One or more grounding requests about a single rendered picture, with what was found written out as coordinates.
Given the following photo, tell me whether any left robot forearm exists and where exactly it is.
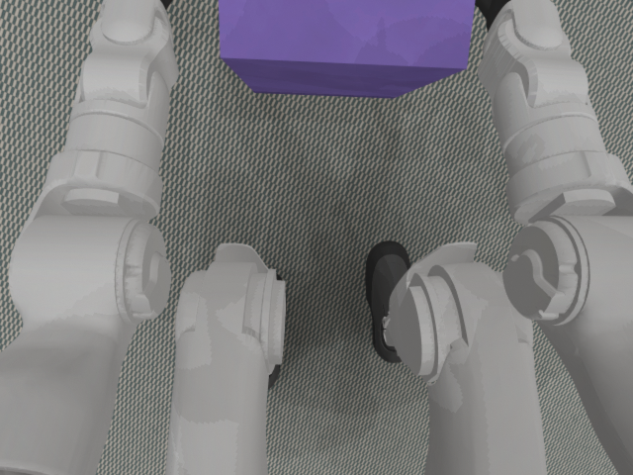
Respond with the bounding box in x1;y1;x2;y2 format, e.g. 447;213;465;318
9;0;179;314

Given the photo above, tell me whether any robot right thigh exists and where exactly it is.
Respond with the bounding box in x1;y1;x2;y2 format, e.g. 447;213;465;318
399;262;547;475

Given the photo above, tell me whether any right robot upper arm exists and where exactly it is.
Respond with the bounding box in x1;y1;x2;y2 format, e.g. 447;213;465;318
502;215;633;475

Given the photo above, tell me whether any right robot hand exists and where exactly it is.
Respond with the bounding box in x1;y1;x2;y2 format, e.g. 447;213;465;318
475;0;510;31

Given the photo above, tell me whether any robot right foot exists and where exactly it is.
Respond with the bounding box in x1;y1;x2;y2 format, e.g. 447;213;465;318
365;240;410;363

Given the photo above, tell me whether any left robot upper arm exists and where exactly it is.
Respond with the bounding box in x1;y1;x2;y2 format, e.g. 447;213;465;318
0;215;172;475

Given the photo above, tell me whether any carton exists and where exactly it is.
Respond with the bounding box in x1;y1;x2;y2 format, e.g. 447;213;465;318
219;0;476;99

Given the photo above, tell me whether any right robot forearm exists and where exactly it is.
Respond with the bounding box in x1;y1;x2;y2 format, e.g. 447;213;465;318
478;0;633;226

